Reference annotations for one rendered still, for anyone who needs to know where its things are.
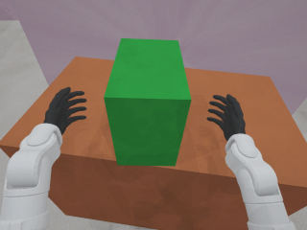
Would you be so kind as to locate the left robot forearm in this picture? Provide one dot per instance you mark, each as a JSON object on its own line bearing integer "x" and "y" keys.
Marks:
{"x": 28, "y": 178}

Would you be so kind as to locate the right robot forearm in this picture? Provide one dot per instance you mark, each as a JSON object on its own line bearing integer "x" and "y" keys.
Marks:
{"x": 258, "y": 184}

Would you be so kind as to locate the robot left hand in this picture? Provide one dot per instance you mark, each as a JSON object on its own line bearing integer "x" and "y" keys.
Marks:
{"x": 59, "y": 110}

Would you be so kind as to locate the carton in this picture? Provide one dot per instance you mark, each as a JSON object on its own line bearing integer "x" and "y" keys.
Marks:
{"x": 147, "y": 102}

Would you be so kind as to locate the robot right hand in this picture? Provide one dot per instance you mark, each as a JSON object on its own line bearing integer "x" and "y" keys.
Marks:
{"x": 232, "y": 119}

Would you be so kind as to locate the pedestal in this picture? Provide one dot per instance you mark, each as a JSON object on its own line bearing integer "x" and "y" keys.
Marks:
{"x": 200, "y": 192}

